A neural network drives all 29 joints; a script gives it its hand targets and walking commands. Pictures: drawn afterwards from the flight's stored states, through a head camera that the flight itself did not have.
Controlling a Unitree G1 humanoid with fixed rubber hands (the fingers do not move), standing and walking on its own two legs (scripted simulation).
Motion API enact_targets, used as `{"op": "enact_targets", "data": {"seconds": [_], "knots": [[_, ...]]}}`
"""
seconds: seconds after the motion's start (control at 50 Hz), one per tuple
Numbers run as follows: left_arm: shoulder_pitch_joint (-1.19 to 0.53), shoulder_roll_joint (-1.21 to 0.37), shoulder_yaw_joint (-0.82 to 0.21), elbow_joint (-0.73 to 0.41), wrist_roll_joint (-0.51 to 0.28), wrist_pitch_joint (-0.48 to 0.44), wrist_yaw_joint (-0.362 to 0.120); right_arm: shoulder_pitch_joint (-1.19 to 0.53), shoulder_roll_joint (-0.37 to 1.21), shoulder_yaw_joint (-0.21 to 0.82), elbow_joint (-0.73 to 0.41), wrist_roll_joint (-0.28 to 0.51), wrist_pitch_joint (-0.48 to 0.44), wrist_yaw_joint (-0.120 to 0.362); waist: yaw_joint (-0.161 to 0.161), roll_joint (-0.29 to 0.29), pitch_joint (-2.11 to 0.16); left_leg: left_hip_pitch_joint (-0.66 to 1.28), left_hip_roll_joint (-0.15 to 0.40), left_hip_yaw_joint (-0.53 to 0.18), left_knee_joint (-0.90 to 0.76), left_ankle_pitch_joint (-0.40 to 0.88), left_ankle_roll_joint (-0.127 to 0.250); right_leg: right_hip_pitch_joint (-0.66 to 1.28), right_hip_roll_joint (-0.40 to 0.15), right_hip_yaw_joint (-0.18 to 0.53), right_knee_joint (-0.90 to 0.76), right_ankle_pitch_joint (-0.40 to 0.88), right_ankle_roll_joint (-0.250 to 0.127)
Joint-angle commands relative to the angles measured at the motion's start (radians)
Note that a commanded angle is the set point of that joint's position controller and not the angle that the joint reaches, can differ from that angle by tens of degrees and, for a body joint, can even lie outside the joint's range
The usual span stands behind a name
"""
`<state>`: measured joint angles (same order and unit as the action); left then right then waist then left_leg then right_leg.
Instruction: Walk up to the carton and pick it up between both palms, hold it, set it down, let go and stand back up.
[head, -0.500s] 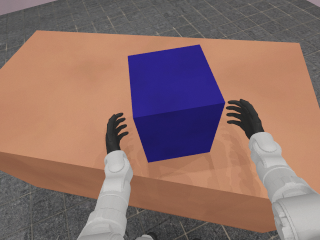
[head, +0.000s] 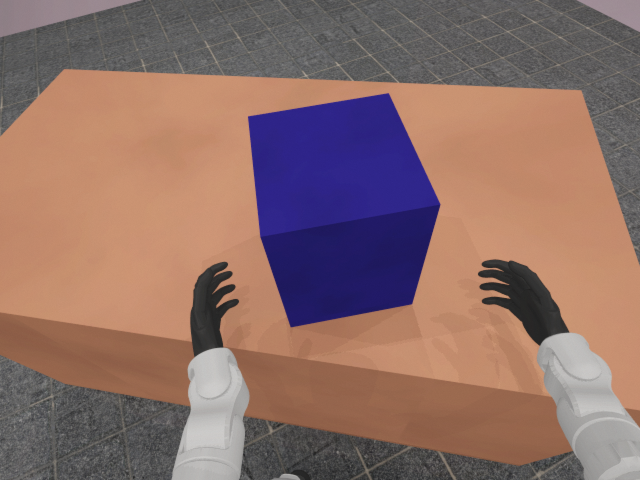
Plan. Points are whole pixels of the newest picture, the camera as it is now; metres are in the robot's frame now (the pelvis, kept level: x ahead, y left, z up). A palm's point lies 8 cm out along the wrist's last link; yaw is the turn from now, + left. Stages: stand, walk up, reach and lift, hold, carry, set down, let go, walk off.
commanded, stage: set down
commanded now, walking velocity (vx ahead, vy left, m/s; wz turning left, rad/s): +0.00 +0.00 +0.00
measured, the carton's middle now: (336, 217) +0.48 +0.08 +0.00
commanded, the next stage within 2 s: none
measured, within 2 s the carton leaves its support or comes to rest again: neither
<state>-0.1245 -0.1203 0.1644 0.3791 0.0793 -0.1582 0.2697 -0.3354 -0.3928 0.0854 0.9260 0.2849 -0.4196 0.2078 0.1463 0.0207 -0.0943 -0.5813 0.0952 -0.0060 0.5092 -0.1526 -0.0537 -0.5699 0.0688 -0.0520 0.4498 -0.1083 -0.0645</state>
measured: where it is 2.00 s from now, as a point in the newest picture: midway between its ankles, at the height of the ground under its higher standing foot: outside the picture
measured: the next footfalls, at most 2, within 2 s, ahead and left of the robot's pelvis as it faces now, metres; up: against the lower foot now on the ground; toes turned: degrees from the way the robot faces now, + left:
none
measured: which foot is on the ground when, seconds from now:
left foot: down 0.00-1.00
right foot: down 0.00-1.00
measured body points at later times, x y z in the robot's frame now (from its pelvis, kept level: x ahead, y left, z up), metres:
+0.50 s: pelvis +0.00 +0.00 +0.00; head +0.05 +0.00 +0.45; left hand +0.25 +0.21 +0.01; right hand +0.30 -0.20 -0.03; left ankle +0.05 +0.16 -0.73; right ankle +0.06 -0.08 -0.73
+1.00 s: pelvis +0.01 +0.01 +0.00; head +0.04 +0.01 +0.45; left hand +0.25 +0.20 +0.01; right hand +0.28 -0.22 -0.03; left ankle +0.05 +0.16 -0.73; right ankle +0.06 -0.08 -0.73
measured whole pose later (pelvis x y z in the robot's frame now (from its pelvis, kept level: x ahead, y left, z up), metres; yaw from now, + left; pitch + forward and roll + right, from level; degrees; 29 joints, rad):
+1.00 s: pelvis +0.01 +0.01 +0.00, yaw +1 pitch +9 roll -1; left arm 0.12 -0.12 0.04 0.19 0.08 -0.06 0.29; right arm 0.01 -0.41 0.09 0.75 0.30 -0.38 0.28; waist 0.09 0.01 -0.09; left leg -0.48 0.08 -0.01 0.51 -0.18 -0.05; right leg -0.47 0.06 -0.05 0.45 -0.14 -0.06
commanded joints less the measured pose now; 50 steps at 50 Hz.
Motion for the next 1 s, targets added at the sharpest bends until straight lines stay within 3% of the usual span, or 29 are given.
{"op": "enact_targets", "data": {"seconds": [0.0, 0.1, 0.12, 0.24, 0.36, 0.38, 0.44, 0.46, 0.48, 0.68, 0.76, 0.98], "knots": [[-0.12, 0.057, -0.196, -0.295, -0.162, -0.003, 0.007, -0.196, -0.272, -0.04, -0.204, 0.138, -0.04, 0.04, -0.097, -0.2, -0.396, 0.278, -0.078, 0.027, -0.113, 0.081, 0.079, 0.498, -0.049, 0.106, -0.063, -0.089, 0.06], [-0.07, 0.03, -0.201, -0.324, -0.151, 0.013, 0.016, -0.139, -0.283, -0.072, -0.243, 0.129, -0.049, 0.052, -0.097, -0.22, -0.378, 0.242, -0.078, 0.021, -0.116, 0.035, 0.082, 0.517, -0.063, 0.135, -0.07, -0.149, 0.063], [-0.027, 0.01, -0.214, -0.315, -0.141, 0.017, 0.015, -0.096, -0.293, -0.09, -0.226, 0.127, -0.054, 0.055, -0.113, -0.227, -0.349, 0.257, -0.074, 0.01, -0.12, 0.033, 0.081, 0.508, -0.064, 0.133, -0.078, -0.155, 0.063], [0.005, 0.002, -0.255, -0.383, -0.162, 0.021, 0.02, -0.046, -0.297, -0.115, -0.265, 0.129, -0.062, 0.067, -0.131, -0.231, -0.343, 0.264, -0.073, -0.001, -0.112, 0.011, 0.089, 0.491, -0.063, 0.14, -0.074, -0.162, 0.054], [0.07, 0.0, -0.26, -0.393, -0.158, 0.02, 0.026, 0.044, -0.308, -0.139, -0.282, 0.125, -0.065, 0.084, -0.127, -0.273, -0.305, 0.251, -0.071, -0.012, -0.11, -0.031, 0.091, 0.503, -0.068, 0.159, -0.07, -0.209, 0.055], [0.021, 0.012, -0.262, -0.41, -0.156, 0.019, 0.031, 0.004, -0.299, -0.14, -0.296, 0.131, -0.06, 0.084, -0.12, -0.234, -0.322, 0.237, -0.074, -0.002, -0.108, -0.05, 0.084, 0.485, -0.078, 0.166, -0.072, -0.246, 0.054], [0.097, -0.011, -0.283, -0.404, -0.15, 0.03, 0.031, 0.075, -0.306, -0.151, -0.307, 0.129, -0.059, 0.092, -0.133, -0.249, -0.299, 0.273, -0.071, -0.016, -0.106, -0.061, 0.085, 0.463, -0.079, 0.167, -0.085, -0.276, 0.046], [0.069, 0.005, -0.265, -0.387, -0.148, 0.032, 0.027, 0.053, -0.299, -0.157, -0.337, 0.121, -0.058, 0.085, -0.128, -0.278, -0.301, 0.256, -0.075, -0.007, -0.101, -0.076, 0.088, 0.465, -0.083, 0.178, -0.089, -0.294, 0.052], [0.101, 0.0, -0.28, -0.407, -0.148, 0.028, 0.029, 0.078, -0.315, -0.17, -0.334, 0.124, -0.06, 0.089, -0.137, -0.254, -0.307, 0.279, -0.072, -0.014, -0.103, -0.067, 0.082, 0.47, -0.081, 0.171, -0.082, -0.275, 0.049], [0.149, 0.02, -0.298, -0.457, -0.133, 0.054, 0.037, 0.159, -0.326, -0.174, -0.359, 0.145, -0.034, 0.093, -0.143, -0.258, -0.262, 0.339, -0.074, -0.009, -0.103, -0.078, 0.075, 0.406, -0.079, 0.162, -0.101, -0.337, 0.044], [0.145, 0.008, -0.317, -0.441, -0.117, 0.07, 0.037, 0.167, -0.33, -0.176, -0.336, 0.142, -0.016, 0.091, -0.156, -0.243, -0.221, 0.363, -0.073, -0.012, -0.112, -0.105, 0.071, 0.378, -0.078, 0.152, -0.115, -0.342, 0.034], [0.17, 0.072, -0.263, -0.394, -0.084, 0.102, 0.008, 0.235, -0.292, -0.152, -0.366, 0.116, 0.015, 0.059, -0.151, -0.261, -0.168, 0.343, -0.094, 0.021, -0.102, -0.097, 0.066, 0.419, -0.113, 0.184, -0.126, -0.347, 0.049]]}}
